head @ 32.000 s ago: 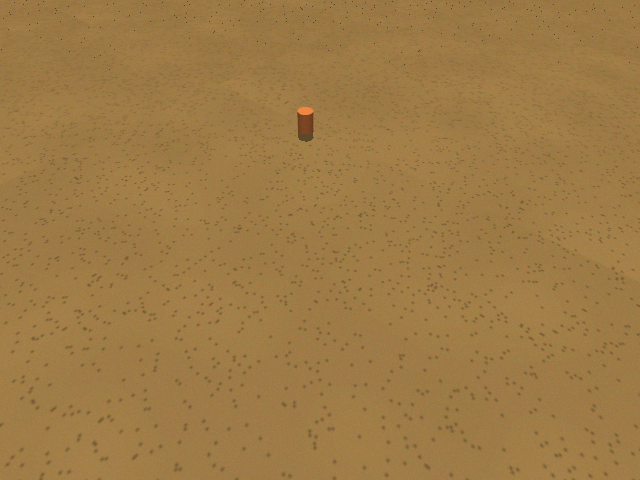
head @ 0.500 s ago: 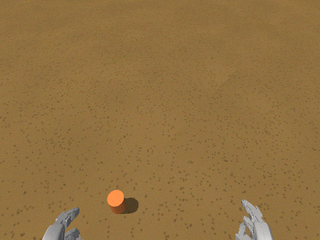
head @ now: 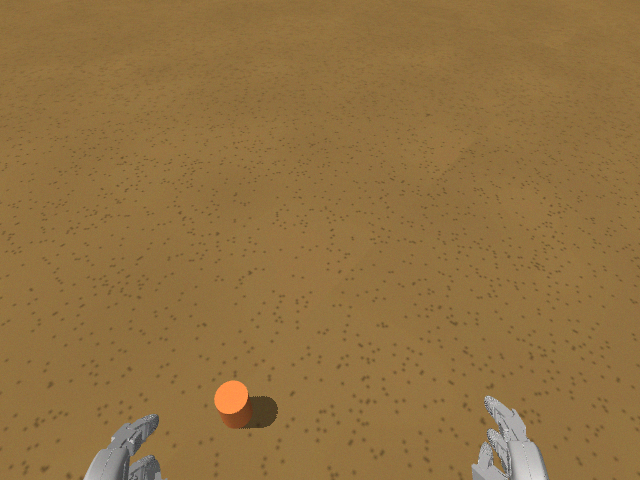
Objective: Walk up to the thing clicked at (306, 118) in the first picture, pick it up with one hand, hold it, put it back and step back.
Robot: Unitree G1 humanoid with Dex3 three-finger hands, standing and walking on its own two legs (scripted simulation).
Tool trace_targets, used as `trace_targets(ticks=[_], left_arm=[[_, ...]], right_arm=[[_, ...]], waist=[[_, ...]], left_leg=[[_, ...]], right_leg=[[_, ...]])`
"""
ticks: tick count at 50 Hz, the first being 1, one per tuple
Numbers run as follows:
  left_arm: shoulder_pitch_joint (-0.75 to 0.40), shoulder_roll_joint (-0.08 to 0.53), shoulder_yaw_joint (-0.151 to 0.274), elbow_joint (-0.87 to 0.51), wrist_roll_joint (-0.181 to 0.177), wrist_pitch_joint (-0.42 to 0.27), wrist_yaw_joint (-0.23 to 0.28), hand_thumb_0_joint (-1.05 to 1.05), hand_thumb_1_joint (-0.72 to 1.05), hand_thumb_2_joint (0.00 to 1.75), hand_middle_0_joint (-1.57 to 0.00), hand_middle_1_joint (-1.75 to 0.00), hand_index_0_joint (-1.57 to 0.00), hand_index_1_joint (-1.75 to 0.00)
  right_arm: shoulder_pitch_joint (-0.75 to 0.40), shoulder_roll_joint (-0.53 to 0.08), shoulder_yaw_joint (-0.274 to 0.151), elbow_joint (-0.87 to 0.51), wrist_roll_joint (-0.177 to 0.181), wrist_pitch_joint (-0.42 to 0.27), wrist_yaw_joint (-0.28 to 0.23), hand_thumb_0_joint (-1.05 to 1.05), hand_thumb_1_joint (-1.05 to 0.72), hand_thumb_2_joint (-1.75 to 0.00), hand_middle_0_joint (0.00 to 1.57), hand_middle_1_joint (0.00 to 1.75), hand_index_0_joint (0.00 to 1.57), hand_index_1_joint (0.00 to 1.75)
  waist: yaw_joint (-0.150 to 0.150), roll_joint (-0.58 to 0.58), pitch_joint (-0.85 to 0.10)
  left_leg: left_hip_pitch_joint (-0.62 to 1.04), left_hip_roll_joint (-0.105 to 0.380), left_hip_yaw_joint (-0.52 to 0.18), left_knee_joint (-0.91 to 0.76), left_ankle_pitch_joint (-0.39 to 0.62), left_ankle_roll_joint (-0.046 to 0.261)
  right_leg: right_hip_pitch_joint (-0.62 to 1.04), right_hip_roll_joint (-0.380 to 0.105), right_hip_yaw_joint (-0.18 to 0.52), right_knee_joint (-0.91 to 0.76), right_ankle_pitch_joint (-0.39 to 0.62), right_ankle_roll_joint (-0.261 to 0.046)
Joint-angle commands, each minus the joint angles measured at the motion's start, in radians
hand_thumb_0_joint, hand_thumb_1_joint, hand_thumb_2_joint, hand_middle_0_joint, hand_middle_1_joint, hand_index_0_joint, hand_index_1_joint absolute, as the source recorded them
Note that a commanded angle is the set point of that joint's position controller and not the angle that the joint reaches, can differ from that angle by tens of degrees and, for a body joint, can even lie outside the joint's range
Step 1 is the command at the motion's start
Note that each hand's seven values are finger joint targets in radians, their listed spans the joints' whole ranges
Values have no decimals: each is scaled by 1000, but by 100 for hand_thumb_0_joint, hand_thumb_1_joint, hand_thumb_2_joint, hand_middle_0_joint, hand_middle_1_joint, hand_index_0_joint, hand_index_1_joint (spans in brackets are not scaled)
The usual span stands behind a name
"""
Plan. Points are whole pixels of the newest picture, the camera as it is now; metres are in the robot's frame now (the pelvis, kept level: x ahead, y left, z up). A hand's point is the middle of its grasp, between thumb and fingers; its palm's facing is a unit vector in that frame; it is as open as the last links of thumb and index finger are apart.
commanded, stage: home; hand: left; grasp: from above
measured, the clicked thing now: (234, 405) +0.47 +0.21 -0.65
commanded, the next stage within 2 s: stand in 0.74 s
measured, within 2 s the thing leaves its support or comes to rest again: neither
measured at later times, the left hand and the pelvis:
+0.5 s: hand out of the picture +0.16 +0.18 -0.04, palm faces +0.04 -0.98 -0.20, open 7.4 cm; pelvis +0.00 +0.00 +0.00, yaw +0 degrees
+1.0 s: hand out of the picture +0.15 +0.22 -0.08, palm faces +0.01 -0.94 -0.33, open 7.4 cm; pelvis -0.01 +0.01 +0.02, yaw +0 degrees
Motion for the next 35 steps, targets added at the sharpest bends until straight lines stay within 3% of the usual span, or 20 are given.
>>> trace_targets(ticks=[1, 6, 8, 10, 11, 15, 16, 19, 22, 25, 30, 35], left_arm=[[-11, 107, 68, -196, 1, -52, 9, 0, 90, 90, -20, -30, -20, -30], [-13, 97, 54, -179, 5, -47, 10, 0, 90, 90, -20, -30, -20, -30], [-16, 114, 71, -193, 3, -47, 11, 0, 90, 90, -20, -30, -20, -30], [-8, 96, 55, -180, 5, -46, 10, 0, 90, 90, -20, -30, -20, -30], [-16, 117, 78, -204, 1, -47, 12, 0, 90, 90, -20, -30, -20, -30], [-16, 107, 63, -201, 3, -48, 12, 0, 90, 90, -20, -30, -20, -30], [-8, 95, 53, -181, 4, -47, 11, 0, 90, 90, -20, -30, -20, -30], [-18, 107, 68, -190, 2, -47, 14, 0, 90, 90, -20, -30, -20, -30], [-30, 106, 59, -199, -1, -45, 9, 0, 90, 90, -20, -30, -20, -30], [-4, 110, 69, -200, 2, -46, 13, 0, 90, 90, -20, -30, -20, -30], [-18, 106, 59, -188, 2, -45, 13, 0, 90, 90, -20, -30, -20, -30], [-9, 113, 69, -211, 1, -43, 14, 0, 90, 90, -20, -30, -20, -30]], right_arm=[[-60, -119, -52, -156, -2, -54, -9, 0, -90, -90, 20, 30, 20, 30], [-63, -120, -52, -156, -4, -51, -8, 0, -90, -90, 20, 30, 20, 30], [-63, -125, -55, -158, -2, -47, -10, 0, -90, -90, 20, 30, 20, 30], [-67, -118, -53, -160, -3, -48, -7, 0, -90, -90, 20, 30, 20, 30], [-63, -122, -57, -162, -2, -47, -8, 0, -90, -90, 20, 30, 20, 30], [-62, -124, -58, -160, -3, -44, -8, 0, -90, -90, 20, 30, 20, 30], [-58, -128, -60, -161, -4, -45, -6, 0, -90, -90, 20, 30, 20, 30], [-66, -122, -55, -162, -1, -44, -6, 0, -90, -90, 20, 30, 20, 30], [-69, -124, -54, -164, -1, -47, -7, 0, -90, -90, 20, 30, 20, 30], [-61, -122, -58, -168, -1, -46, -8, 0, -90, -90, 20, 30, 20, 30], [-73, -122, -54, -171, 0, -44, -6, 0, -90, -90, 20, 30, 20, 30], [-66, -121, -55, -172, 1, -47, -8, 0, -90, -90, 20, 30, 20, 30]], waist=[[-7, 1, -108], [-11, -4, -74], [-7, -6, -86], [-10, -8, -86], [-4, -17, -94], [-5, 10, -91], [-17, 2, -95], [-5, -11, -75], [-11, 0, -57], [-6, 5, -103], [-9, -16, -52], [-4, -10, -85]], left_leg=[[117, -32, 20, -145, 274, 30], [106, -31, 19, -156, 241, 30], [112, -30, 20, -157, 237, 31], [107, -30, 16, -156, 246, 30], [108, -32, 21, -147, 259, 32], [118, -26, 15, -158, 267, 26], [129, -23, 10, -162, 272, 25], [100, -27, 13, -162, 232, 29], [90, -28, 13, -171, 175, 31], [115, -27, 15, -160, 245, 28], [76, -31, 17, -164, 168, 33], [92, -31, 24, -156, 193, 32]], right_leg=[[60, 24, -14, -152, 256, -15], [42, 24, -16, -156, 229, -14], [46, 25, -16, -160, 219, -15], [46, 26, -19, -157, 229, -15], [58, 22, -16, -161, 244, -13], [49, 27, -21, -146, 240, -18], [43, 30, -23, -144, 243, -18], [43, 27, -21, -155, 211, -18], [28, 26, -19, -165, 164, -16], [50, 27, -19, -149, 224, -18], [29, 26, -18, -167, 159, -16], [43, 23, -14, -164, 181, -16]])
